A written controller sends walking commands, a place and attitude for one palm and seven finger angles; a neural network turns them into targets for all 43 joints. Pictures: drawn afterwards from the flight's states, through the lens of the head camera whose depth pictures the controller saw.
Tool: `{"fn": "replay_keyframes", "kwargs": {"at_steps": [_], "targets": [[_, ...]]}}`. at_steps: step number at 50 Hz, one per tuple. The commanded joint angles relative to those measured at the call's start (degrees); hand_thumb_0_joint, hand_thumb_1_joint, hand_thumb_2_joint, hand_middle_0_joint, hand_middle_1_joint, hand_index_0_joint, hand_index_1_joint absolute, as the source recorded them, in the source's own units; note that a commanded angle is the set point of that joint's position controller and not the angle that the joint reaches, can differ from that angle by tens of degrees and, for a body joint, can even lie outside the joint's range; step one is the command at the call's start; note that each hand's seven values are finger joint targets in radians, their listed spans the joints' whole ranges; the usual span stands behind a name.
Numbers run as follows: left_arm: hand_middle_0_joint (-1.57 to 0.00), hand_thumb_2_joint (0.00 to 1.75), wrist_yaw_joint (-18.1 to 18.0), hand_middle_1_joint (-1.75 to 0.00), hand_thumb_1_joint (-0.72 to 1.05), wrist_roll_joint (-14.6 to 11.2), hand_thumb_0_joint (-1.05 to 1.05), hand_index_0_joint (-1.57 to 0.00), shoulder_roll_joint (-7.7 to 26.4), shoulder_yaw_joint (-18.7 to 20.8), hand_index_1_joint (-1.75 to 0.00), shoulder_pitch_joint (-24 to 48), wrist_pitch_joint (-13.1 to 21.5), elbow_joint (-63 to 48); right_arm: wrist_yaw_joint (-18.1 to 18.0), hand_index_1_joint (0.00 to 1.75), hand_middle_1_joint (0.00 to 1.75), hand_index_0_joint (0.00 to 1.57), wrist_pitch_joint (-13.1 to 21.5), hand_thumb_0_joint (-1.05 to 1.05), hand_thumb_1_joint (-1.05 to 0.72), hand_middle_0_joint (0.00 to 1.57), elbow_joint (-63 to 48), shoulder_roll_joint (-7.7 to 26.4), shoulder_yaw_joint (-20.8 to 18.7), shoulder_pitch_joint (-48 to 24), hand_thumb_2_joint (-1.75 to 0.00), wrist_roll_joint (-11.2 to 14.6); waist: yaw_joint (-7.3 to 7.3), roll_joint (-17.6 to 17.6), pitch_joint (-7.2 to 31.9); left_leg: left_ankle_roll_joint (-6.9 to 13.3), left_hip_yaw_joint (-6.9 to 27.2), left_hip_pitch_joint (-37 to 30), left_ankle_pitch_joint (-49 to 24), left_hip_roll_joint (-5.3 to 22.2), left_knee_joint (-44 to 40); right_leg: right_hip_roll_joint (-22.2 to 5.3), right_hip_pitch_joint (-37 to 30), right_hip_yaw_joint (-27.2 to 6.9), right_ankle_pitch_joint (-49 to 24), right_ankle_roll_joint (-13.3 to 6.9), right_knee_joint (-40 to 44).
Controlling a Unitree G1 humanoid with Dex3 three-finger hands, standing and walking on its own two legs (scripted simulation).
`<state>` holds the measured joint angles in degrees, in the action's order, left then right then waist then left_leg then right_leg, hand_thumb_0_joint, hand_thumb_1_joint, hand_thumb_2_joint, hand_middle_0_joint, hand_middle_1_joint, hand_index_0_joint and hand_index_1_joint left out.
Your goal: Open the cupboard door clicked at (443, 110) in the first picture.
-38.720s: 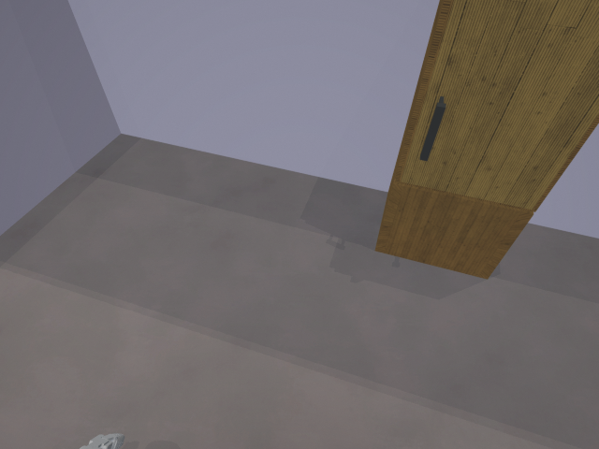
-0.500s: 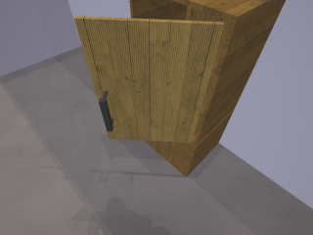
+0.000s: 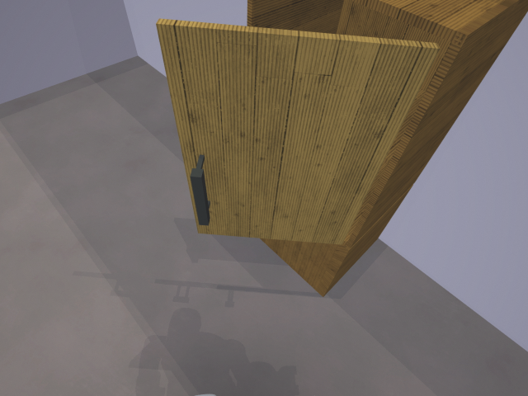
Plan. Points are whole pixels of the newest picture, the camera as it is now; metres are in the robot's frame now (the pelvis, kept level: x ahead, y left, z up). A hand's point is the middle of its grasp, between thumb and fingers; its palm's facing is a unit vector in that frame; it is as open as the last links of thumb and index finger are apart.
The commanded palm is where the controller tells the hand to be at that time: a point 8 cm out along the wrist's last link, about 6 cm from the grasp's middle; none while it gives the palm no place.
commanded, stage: come to a stop and stand still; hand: left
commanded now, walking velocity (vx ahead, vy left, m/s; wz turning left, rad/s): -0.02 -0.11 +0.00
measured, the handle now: (202, 191) +0.54 +0.17 -0.11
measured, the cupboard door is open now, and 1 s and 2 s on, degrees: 42 42 42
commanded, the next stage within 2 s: look again from close up in 1.38 s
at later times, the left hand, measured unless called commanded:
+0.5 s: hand out of the picture -0.02 +0.14 -0.18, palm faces +0.08 -0.99 -0.15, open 7.3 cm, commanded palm none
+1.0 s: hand out of the picture +0.00 +0.23 -0.16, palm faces +0.03 -0.96 -0.29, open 7.3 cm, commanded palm none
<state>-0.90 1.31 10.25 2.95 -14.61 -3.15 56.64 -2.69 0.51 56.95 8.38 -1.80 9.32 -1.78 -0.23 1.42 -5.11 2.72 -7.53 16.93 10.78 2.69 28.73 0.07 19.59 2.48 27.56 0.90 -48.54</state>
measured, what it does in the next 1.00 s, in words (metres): steps on the spot: right foot, then left foot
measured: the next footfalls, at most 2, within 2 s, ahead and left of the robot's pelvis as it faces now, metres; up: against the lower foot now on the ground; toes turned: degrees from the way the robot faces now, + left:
right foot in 0.16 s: +0.00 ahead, -0.14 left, +0.00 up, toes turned -4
left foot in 0.46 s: +0.01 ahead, +0.08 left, +0.00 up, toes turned +3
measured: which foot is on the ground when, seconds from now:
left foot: down 0.00-0.16, up 0.18-0.44, down 0.46-1.00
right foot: up 0.00-0.14, down 0.16-1.00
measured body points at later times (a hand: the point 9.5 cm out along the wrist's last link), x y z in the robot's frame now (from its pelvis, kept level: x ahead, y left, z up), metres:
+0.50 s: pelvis -0.02 -0.02 +0.00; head +0.00 +0.00 +0.45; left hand -0.03 +0.20 -0.17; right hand -0.02 -0.26 -0.15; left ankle -0.03 +0.07 -0.74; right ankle -0.03 -0.15 -0.74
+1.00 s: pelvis -0.05 +0.00 +0.00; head -0.06 +0.01 +0.45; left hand +0.00 +0.28 -0.14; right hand +0.05 -0.26 -0.13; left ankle -0.03 +0.07 -0.74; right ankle -0.03 -0.15 -0.74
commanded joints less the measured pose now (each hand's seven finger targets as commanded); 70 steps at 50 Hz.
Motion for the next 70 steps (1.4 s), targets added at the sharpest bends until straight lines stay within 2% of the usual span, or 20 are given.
{"fn": "replay_keyframes", "kwargs": {"at_steps": [1,4,6,7,8,9,10,13,19,21,24,26,28,29,30,32,36,42,55,70], "targets": [[-0.20,0.90,0.0,-0.30,0.90,-0.2,0.00,-0.20,2.5,1.2,-0.30,-3.3,0.2,-4.0,-1.0,0.30,0.30,0.20,-0.2,0.00,-0.90,0.20,-0.7,12.2,-3.8,6.5,-0.90,-0.1,1.67,-8.0,8.6,8.2,15.6,-11.2,-30.3,19.1,-8.0,-2.6,2.9,-3.9,-0.6,0.0,-0.7],[-0.20,0.90,0.2,-0.30,0.90,-0.1,0.00,-0.20,1.9,1.2,-0.30,-6.1,0.4,-3.6,-0.4,0.30,0.30,0.20,-0.8,0.00,-0.90,0.20,-1.2,12.0,-3.7,3.2,-0.90,-0.3,0.01,-10.0,6.7,5.6,13.8,-3.1,-14.5,16.3,-8.8,-2.4,-6.3,-1.3,-4.3,-0.7,11.3],[-0.20,0.90,0.0,-0.30,0.90,0.3,0.00,-0.20,2.9,1.5,-0.30,-11.3,0.7,-1.5,0.4,0.30,0.30,0.20,-1.6,0.00,-0.90,0.20,-1.5,10.3,-3.6,2.1,-0.90,0.2,-2.20,-4.6,6.9,1.3,9.3,6.8,6.7,10.1,-5.5,-2.0,-18.1,0.5,-13.6,-1.0,24.3],[-0.20,0.90,-0.5,-0.30,0.90,1.0,0.00,-0.20,5.5,1.6,-0.30,-11.5,1.3,-1.8,0.8,0.30,0.30,0.20,-2.1,0.00,-0.90,0.20,-1.9,6.5,-3.0,2.9,-0.90,0.8,-2.35,7.6,5.2,-2.3,4.5,12.0,16.4,2.8,4.0,-9.7,-17.4,-10.0,-6.4,-3.6,34.0],[-0.20,0.90,-0.9,-0.30,0.90,0.8,0.00,-0.20,8.8,1.4,-0.30,-8.2,1.8,-3.0,1.2,0.30,0.30,0.20,-2.6,0.00,-0.90,0.20,-3.6,3.8,-2.2,0.6,-0.90,0.9,-2.11,16.1,0.6,-4.3,3.0,13.5,19.6,-0.6,13.0,-19.0,-7.4,-22.2,5.6,-8.1,41.6],[-0.20,0.90,-1.2,-0.30,0.90,0.4,0.00,-0.20,8.9,0.9,-0.30,-3.5,2.3,-4.2,1.7,0.30,0.30,0.20,-3.0,0.00,-0.90,0.20,-3.7,5.3,-2.3,-0.3,-0.90,0.7,-1.16,10.7,-1.1,-3.6,7.1,8.9,17.9,1.1,17.2,-20.5,1.1,-21.4,12.6,-9.9,44.0],[-0.20,0.90,-1.3,-0.30,0.90,0.5,0.00,-0.20,9.1,1.1,-0.30,0.0,3.0,-4.9,2.3,0.30,0.30,0.20,-2.9,0.00,-0.90,0.20,-2.6,5.6,-2.4,0.9,-0.90,0.5,0.39,8.2,-1.7,-3.4,7.3,7.9,14.3,0.9,19.7,-18.2,3.1,-19.7,12.2,-9.5,43.9],[-0.20,0.90,-1.0,-0.30,0.90,-0.1,0.00,-0.20,7.2,0.8,-0.30,1.0,4.1,-4.1,2.6,0.30,0.30,0.20,-2.2,0.00,-0.90,0.20,0.8,5.9,-2.3,5.7,-0.90,0.3,1.43,6.8,-1.3,-3.7,6.6,8.1,8.5,0.8,21.9,-14.1,-3.0,-13.0,-3.0,-8.4,39.3],[-0.20,0.90,-1.0,-0.30,0.90,0.2,0.00,-0.20,8.0,1.4,-0.30,-5.4,4.0,-1.0,2.2,0.30,0.30,0.20,-0.8,0.00,-0.90,0.20,0.9,3.9,-1.3,6.2,-0.90,0.8,-1.71,6.1,1.1,-4.1,4.4,2.8,10.2,-0.9,3.9,-15.6,-11.7,-12.6,-18.0,-10.1,32.7],[-0.20,0.90,-1.0,-0.30,0.90,-0.3,0.00,-0.20,7.1,1.1,-0.30,-4.2,3.9,-0.5,1.7,0.30,0.30,0.20,-0.3,0.00,-0.90,0.20,2.5,3.6,-0.9,9.8,-0.90,1.0,0.01,4.7,2.5,-3.8,4.9,-5.9,1.8,-1.1,-6.0,-13.1,-8.3,-10.1,-21.3,-7.5,28.5],[-0.20,0.90,-0.9,-0.30,0.90,-0.4,0.00,-0.20,2.5,0.0,-0.30,-5.8,3.5,0.7,1.0,0.30,0.30,0.20,0.5,0.00,-0.90,0.20,3.5,7.2,-0.8,10.5,-0.90,0.8,-1.16,-5.4,5.6,0.1,12.1,-9.2,-13.4,7.6,-7.0,-5.8,-7.9,-2.8,-17.1,-2.5,24.0],[-0.20,0.90,-1.2,-0.30,0.90,-0.3,0.00,-0.20,2.0,-0.6,-0.30,-4.8,3.2,2.5,1.0,0.30,0.30,0.20,0.4,0.00,-0.90,0.20,4.2,6.2,-0.2,7.8,-0.90,1.0,-1.50,-8.5,3.5,0.7,12.3,-4.6,-10.1,6.4,-10.6,-5.4,-11.3,-1.3,-16.7,-1.1,24.1],[-0.20,0.90,-1.1,-0.30,0.90,-0.3,0.00,-0.20,1.8,-1.0,-0.30,-5.7,3.3,3.9,0.7,0.30,0.30,0.20,0.6,0.00,-0.90,0.20,4.5,5.8,0.1,7.6,-0.90,1.2,-1.51,-6.6,2.7,0.2,11.6,-4.4,-10.7,5.5,-10.8,-5.6,-12.2,-1.8,-19.9,-1.1,24.9],[-0.20,0.90,-1.6,-0.30,0.90,-0.1,0.00,-0.20,11.5,-2.5,-0.30,-5.9,4.6,0.9,1.3,0.30,0.30,0.20,1.1,0.00,-0.90,0.20,-0.9,11.4,0.4,7.0,-0.90,0.7,0.57,-12.5,-1.5,-1.4,10.3,-2.4,-11.3,0.8,-9.6,-4.2,-10.6,-0.5,-17.5,-2.2,24.3],[-0.20,0.90,-2.1,-0.30,0.90,0.0,0.00,-0.20,8.2,-1.2,-0.30,-7.0,4.6,0.2,1.1,0.30,0.30,0.20,2.4,0.00,-0.90,0.20,-2.0,10.2,-0.7,6.0,-0.90,0.4,-0.54,-8.3,3.5,-1.2,11.8,-2.6,-13.5,2.9,-4.6,-5.1,-9.3,-2.2,-17.2,-2.5,20.8],[-0.20,0.90,-2.0,-0.30,0.90,0.0,0.00,-0.20,6.6,-1.8,-0.30,-6.5,4.7,0.9,0.5,0.30,0.30,0.20,2.5,0.00,-0.90,0.20,-1.4,9.3,-0.7,8.6,-0.90,0.7,0.45,-7.6,9.3,-0.6,12.3,-6.3,-17.8,3.4,-3.9,-5.4,-10.4,-1.3,-19.3,-2.9,20.1],[-0.20,0.90,-1.6,-0.30,0.90,0.2,0.00,-0.20,7.7,-1.0,-0.30,-5.5,4.2,-1.0,0.5,0.30,0.30,0.20,2.0,0.00,-0.90,0.20,-3.1,11.5,-1.7,7.7,-0.90,0.9,0.63,-0.1,5.1,0.7,12.2,-2.7,-10.8,3.2,-4.0,-5.5,-7.7,-1.5,-19.8,-2.8,20.0],[-0.20,0.90,-1.5,-0.30,0.90,0.0,0.00,-0.20,10.5,-0.4,-0.30,-4.1,4.1,-2.5,0.8,0.30,0.30,0.20,2.1,0.00,-0.90,0.20,-4.1,14.2,-2.0,4.3,-0.90,0.9,-0.04,-2.6,4.0,1.0,12.1,-2.9,-13.7,3.5,-5.2,-5.4,-8.3,-2.0,-21.3,-2.5,20.3],[-0.20,0.90,-0.5,-0.30,0.90,0.3,0.00,-0.20,13.9,-0.9,-0.30,-0.5,3.9,-2.9,2.4,0.30,0.30,0.20,1.2,0.00,-0.90,0.20,-3.3,16.7,-1.5,-0.2,-0.90,0.7,-0.17,-2.2,1.5,0.3,13.7,0.9,12.8,3.8,-14.3,-6.4,-8.5,-3.6,-13.5,-1.9,25.9],[-0.20,0.90,-0.7,-0.30,0.90,0.0,0.00,-0.20,12.7,-1.9,-0.30,-2.1,4.4,1.0,2.6,0.30,0.30,0.20,0.8,0.00,-0.90,0.20,1.8,14.6,-0.7,2.7,-0.90,1.2,0.29,-1.3,1.5,-1.0,11.9,-0.9,10.3,2.9,-13.4,-7.8,-7.5,-5.4,-10.5,-1.9,30.8]]}}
